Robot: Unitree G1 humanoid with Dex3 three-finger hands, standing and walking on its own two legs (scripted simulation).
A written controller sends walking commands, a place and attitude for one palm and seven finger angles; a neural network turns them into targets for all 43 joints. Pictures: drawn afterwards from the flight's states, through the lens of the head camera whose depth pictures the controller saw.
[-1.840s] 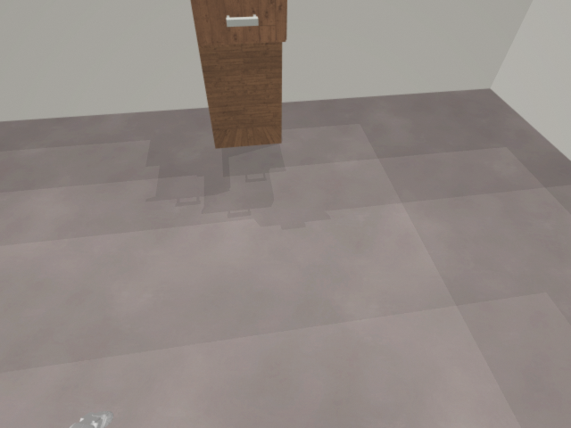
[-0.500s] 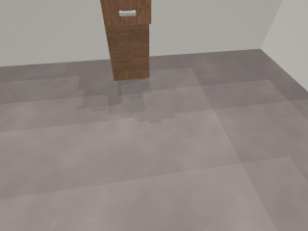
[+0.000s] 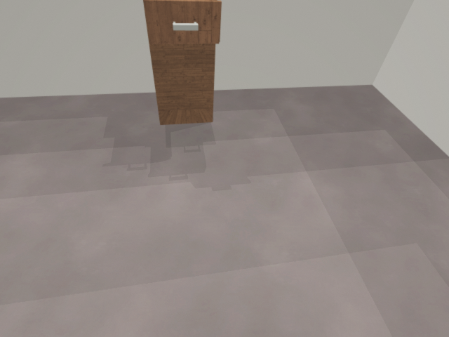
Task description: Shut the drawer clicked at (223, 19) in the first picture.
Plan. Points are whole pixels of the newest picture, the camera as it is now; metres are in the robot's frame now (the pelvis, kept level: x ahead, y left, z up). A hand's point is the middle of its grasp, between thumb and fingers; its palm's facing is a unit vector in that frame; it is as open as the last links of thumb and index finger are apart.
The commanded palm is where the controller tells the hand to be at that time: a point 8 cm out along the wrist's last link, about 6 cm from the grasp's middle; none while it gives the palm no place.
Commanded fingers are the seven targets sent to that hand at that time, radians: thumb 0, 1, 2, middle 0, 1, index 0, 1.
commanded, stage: walk to a spot facing it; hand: left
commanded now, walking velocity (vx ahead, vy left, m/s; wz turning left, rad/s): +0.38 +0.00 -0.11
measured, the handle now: (185, 25) +1.36 +0.27 +0.03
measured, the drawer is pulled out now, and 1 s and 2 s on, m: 0.28 0.28 0.28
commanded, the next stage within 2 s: turn to face it in 1.52 s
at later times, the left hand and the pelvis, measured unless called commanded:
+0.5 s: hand (167, 276) +0.29 +0.15 -0.18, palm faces -0.03 -0.98 -0.18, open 7.4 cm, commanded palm none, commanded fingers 0.00 0.90 0.90 -0.20 -0.30 -0.20 -0.30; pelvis +0.20 -0.03 -0.01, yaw -2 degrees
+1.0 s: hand (173, 204) +0.49 +0.17 -0.16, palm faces -0.06 -0.99 -0.15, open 7.4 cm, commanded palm none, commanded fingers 0.00 0.90 0.90 -0.20 -0.30 -0.20 -0.30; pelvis +0.43 +0.00 +0.01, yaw -5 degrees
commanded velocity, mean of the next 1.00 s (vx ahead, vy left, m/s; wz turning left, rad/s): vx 0.38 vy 0.00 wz -0.06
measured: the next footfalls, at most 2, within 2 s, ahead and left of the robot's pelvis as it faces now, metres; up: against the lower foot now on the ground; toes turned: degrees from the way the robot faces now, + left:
right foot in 0.36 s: +0.27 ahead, -0.15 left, +0.00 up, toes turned -11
left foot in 0.68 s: +0.39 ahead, +0.10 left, +0.00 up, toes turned +9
